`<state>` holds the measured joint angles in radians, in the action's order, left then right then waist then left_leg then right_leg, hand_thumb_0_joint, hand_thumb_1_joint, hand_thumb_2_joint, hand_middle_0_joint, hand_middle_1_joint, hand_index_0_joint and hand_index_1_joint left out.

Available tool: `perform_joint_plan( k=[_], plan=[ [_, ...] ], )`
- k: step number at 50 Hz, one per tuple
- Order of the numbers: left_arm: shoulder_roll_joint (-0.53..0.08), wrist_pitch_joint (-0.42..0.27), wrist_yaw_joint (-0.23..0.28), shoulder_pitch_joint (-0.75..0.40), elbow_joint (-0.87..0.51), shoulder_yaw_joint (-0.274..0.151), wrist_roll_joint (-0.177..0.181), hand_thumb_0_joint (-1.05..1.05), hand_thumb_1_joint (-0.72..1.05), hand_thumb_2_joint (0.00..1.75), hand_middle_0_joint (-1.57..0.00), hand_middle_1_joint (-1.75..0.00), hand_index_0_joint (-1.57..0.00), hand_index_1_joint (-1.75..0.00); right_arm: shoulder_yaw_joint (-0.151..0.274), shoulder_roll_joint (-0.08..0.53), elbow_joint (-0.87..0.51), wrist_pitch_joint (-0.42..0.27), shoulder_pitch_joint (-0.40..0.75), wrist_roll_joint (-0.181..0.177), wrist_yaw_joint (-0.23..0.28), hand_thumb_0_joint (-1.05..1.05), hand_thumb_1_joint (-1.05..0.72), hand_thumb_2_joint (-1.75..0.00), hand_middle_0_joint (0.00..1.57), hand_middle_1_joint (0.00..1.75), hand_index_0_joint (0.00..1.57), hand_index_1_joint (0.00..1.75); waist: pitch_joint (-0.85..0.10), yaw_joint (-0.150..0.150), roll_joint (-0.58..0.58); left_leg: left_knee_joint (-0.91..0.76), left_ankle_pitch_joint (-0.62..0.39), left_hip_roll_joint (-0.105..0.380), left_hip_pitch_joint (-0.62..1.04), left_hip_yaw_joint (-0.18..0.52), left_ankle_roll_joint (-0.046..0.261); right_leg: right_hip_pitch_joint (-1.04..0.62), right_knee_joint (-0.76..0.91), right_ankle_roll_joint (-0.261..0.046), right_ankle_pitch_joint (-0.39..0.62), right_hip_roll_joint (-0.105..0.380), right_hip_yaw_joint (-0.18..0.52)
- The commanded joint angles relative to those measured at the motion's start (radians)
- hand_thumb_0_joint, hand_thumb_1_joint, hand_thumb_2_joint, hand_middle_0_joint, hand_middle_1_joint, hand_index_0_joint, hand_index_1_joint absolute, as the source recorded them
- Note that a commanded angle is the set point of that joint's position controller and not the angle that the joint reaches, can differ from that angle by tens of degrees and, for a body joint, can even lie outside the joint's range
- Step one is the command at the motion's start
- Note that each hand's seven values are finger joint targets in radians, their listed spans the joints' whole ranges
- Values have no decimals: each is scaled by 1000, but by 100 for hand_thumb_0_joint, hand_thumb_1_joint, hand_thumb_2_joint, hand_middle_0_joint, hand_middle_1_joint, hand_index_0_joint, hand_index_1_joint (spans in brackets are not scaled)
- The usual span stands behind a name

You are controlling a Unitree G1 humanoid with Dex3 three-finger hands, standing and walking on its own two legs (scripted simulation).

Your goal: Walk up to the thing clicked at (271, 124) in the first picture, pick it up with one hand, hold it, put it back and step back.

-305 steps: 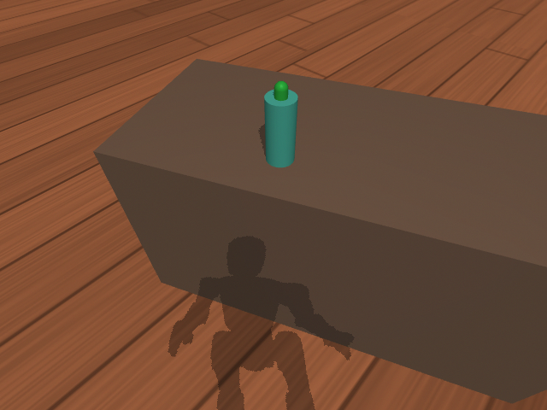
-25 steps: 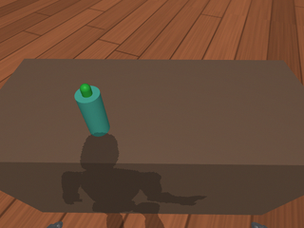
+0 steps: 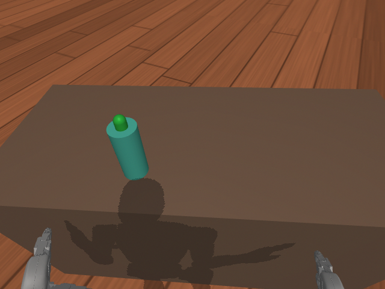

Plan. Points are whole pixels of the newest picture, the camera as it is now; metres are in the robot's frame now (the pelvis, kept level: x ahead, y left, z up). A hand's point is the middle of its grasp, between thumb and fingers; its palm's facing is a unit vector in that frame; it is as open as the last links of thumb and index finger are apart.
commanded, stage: rise first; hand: left
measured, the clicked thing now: (128, 146) +0.46 +0.20 +0.03
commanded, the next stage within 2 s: go down in 1.04 s
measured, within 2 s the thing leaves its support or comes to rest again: neither
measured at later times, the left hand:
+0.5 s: hand (53, 261) +0.18 +0.27 +0.04, palm faces +0.35 -0.85 -0.40, open 17.5 cm
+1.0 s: hand (36, 258) +0.17 +0.28 +0.07, palm faces +0.39 -0.82 -0.42, open 17.6 cm
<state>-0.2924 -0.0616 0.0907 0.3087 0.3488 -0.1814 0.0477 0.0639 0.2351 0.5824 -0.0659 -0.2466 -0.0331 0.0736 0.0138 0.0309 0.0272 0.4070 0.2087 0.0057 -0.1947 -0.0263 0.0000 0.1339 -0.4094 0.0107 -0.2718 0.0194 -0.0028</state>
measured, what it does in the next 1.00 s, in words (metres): stands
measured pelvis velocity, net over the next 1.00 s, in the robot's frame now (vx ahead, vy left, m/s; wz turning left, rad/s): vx -0.01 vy -0.01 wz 0.02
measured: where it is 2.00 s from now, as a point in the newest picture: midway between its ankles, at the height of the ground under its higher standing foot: outside the picture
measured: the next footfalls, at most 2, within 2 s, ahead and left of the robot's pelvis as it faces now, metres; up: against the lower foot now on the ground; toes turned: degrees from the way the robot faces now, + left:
none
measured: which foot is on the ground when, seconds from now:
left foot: down 0.00-1.00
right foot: down 0.00-1.00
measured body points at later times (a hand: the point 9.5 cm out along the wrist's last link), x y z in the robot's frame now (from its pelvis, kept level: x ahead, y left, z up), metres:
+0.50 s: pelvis +0.00 -0.01 +0.00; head +0.00 -0.03 +0.45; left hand +0.15 +0.31 +0.06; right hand +0.16 -0.28 -0.09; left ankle +0.00 +0.12 -0.74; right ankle -0.03 -0.13 -0.74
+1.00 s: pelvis -0.01 -0.01 +0.00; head -0.02 -0.03 +0.45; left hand +0.15 +0.32 +0.10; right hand +0.15 -0.27 -0.09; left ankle +0.00 +0.12 -0.74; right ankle -0.03 -0.13 -0.74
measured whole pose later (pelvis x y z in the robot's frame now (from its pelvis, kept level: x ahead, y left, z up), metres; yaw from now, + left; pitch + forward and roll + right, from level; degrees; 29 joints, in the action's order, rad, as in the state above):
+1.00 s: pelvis -0.01 -0.01 +0.00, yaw +1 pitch -4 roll +1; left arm -0.33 -0.21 0.05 0.41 0.00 -0.31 0.05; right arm 0.14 0.24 0.64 -0.08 -0.24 -0.02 0.06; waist 0.05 0.05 0.04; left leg 0.37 0.17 0.01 -0.13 -0.01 -0.01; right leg 0.07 -0.40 0.00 -0.26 0.02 -0.02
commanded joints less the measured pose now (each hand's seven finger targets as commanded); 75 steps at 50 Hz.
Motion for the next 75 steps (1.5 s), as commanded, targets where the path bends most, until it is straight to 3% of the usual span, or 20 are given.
perform_joint_plan(
  k=[1,2,4,6,23,25,27,29,40,42,44,47,50,53,55,57,58,59,62,75],
  plan=[
    [-179,-59,2,-5,-253,-92,-1,0,-53,1,-3,-4,-3,-4,64,136,-140,-44,2,2,9,0,54,-2,5,5,5,5,-100,-8,-6,-38,-244,2,111,-21,9,5,60,-16,272,-15,-32],
    [-193,-61,2,-7,-270,-108,2,0,-52,0,-3,-3,-3,-3,89,158,-141,-43,22,0,9,0,55,-2,5,5,5,5,-83,-8,-1,-43,-249,2,108,-21,7,13,58,-17,277,-16,-34],
    [-186,-66,-5,-10,-309,-104,4,0,-52,1,-3,-3,-3,-3,23,90,-131,-38,37,-1,-3,0,56,-2,5,5,5,5,-61,12,-3,-44,-251,0,96,-19,9,9,66,-16,274,-13,-37],
    [-208,-71,-6,-3,-337,-131,4,0,-53,1,-3,-3,-3,-3,83,140,-130,-37,67,2,1,0,55,-2,5,5,5,5,-69,9,-1,-46,-239,0,101,-19,8,4,65,-16,266,-12,-35],
    [-236,-138,-24,30,-495,-200,3,0,-56,3,-4,-3,-3,-4,132,183,-114,-38,101,16,6,0,54,-3,5,5,5,5,-78,4,-35,-56,-226,-3,137,-14,16,-10,78,-9,258,-9,-38],
    [-232,-146,-27,34,-499,-205,3,0,-56,3,-4,-4,-3,-4,92,116,-58,-36,71,14,0,0,53,-3,5,5,5,5,-52,13,-11,-61,-213,-7,131,-15,17,-3,81,-10,245,-6,-37],
    [-236,-148,-26,49,-492,-207,4,0,-56,3,-4,-3,-3,-4,137,171,-85,-40,102,15,5,0,53,-3,5,5,5,5,-54,6,-16,-62,-211,-8,130,-15,16,-3,81,-10,243,-5,-36],
    [-232,-156,-29,29,-512,-204,4,0,-57,3,-4,-4,-3,-4,88,113,-73,-42,95,13,-1,0,53,-3,5,5,5,5,-51,14,-11,-63,-200,-10,127,-15,18,-5,86,-9,237,-4,-37],
    [-245,-200,-30,30,-546,-229,3,0,-57,5,-4,-4,-3,-5,89,107,-71,-58,106,11,-5,0,53,-4,5,5,5,5,-42,22,-9,-77,-164,-12,122,-10,20,-2,96,-13,187,-4,-41],
    [-264,-201,-27,27,-539,-251,5,0,-58,6,-4,-5,-3,-6,150,181,-83,-61,102,13,2,0,53,-5,5,5,5,5,-45,12,-11,-78,-159,-8,128,-9,17,2,93,-15,181,-7,-41],
    [-247,-208,-31,23,-557,-236,3,0,-58,5,-4,-4,-3,-5,94,114,-68,-63,100,12,-8,0,53,-4,5,5,5,5,-45,28,15,-81,-160,-10,124,-8,15,-3,91,-19,177,-8,-44],
    [-263,-215,-29,32,-558,-257,6,0,-58,6,-4,-5,-3,-6,143,173,-95,-70,91,12,-2,0,53,-5,5,5,5,5,-42,15,-2,-81,-143,-8,122,-8,15,1,95,-18,160,-13,-44],
    [-252,-226,-31,46,-567,-250,5,0,-58,7,-4,-5,-3,-6,104,115,-70,-72,82,10,-11,0,53,-5,5,5,5,5,-35,30,11,-81,-153,-11,117,-8,15,-5,95,-17,167,-9,-43],
    [-273,-229,-27,31,-578,-270,5,0,-59,7,-4,-4,-3,-6,147,175,-110,-78,101,13,-5,0,53,-5,5,5,5,5,-55,17,9,-80,-160,-6,125,-7,14,-14,89,-19,177,-12,-43],
    [-248,-235,-32,41,-574,-254,5,0,-59,8,-4,-4,-2,-6,83,97,-89,-78,89,8,-15,0,53,-5,5,5,5,5,-27,31,13,-83,-151,-8,111,-8,15,-10,92,-20,166,-12,-44],
    [-270,-238,-27,37,-596,-269,8,0,-60,8,-4,-4,-2,-6,149,170,-91,-80,76,10,-7,0,53,-5,5,5,5,5,-36,19,25,-85,-147,-8,117,-8,13,-4,91,-21,162,-14,-45],
    [-275,-236,-28,27,-582,-278,7,0,-61,0,-6,-7,-7,-6,125,150,-78,-81,68,13,-8,0,50,-5,5,5,5,5,-34,20,19,-85,-135,-8,118,-9,14,-5,96,-19,152,-14,-44],
    [-141,-263,-57,22,-574,-203,10,0,-61,2,-7,-7,-7,-7,82,105,-107,-88,145,22,-26,0,51,-5,5,5,5,5,-32,11,-27,-40,-104,-10,64,-3,8,25,71,-13,112,-20,-39],
    [-281,-282,-70,-33,-540,-323,22,0,-61,2,-7,-8,-8,-8,133,162,-79,-83,124,24,-21,0,50,-5,5,5,5,5,-52,16,-20,-25,-74,-13,48,1,10,42,65,-13,84,-15,-34],
    [-441,-265,-310,-465,-195,-383,156,0,-56,7,-5,-5,-5,-6,74,147,-11,-87,162,1,19,0,53,-5,5,5,5,5,-153,-33,41,27,-99,-19,34,14,18,86,10,-17,146,-3,-23]
  ],
)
